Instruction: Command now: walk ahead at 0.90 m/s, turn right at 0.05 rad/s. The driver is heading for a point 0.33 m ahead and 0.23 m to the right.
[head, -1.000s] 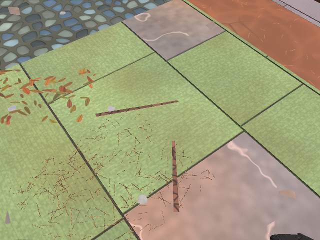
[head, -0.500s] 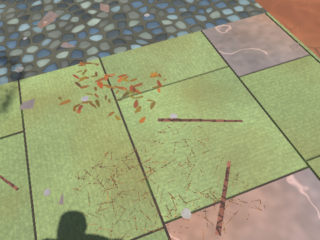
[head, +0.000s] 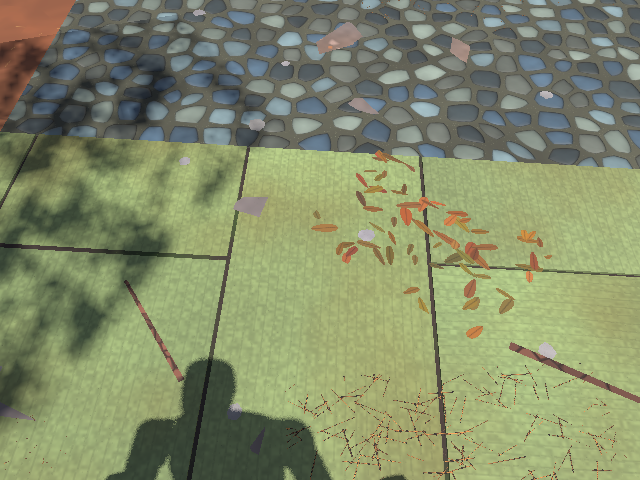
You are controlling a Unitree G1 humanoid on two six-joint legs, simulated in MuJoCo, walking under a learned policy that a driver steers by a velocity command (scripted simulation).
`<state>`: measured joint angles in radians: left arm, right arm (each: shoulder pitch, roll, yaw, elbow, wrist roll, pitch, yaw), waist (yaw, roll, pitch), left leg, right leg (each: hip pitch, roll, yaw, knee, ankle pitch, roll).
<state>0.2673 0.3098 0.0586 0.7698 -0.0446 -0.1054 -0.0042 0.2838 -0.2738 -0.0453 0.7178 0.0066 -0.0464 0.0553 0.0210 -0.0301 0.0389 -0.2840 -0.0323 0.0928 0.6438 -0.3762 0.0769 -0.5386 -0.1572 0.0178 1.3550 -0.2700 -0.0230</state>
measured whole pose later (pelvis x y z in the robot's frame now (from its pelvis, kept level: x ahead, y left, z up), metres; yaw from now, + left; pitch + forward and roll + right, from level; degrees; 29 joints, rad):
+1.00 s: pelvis +0.62 +0.00 +0.01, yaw -21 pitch +1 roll +1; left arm 0.19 0.25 0.04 0.82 0.01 0.05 0.04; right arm 0.17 -0.20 -0.02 0.77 -0.02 -0.02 0.00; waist -0.01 -0.01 0.04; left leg -0.39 -0.07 0.00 0.48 -0.11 0.05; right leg -0.33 -0.03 0.08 0.64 -0.33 0.04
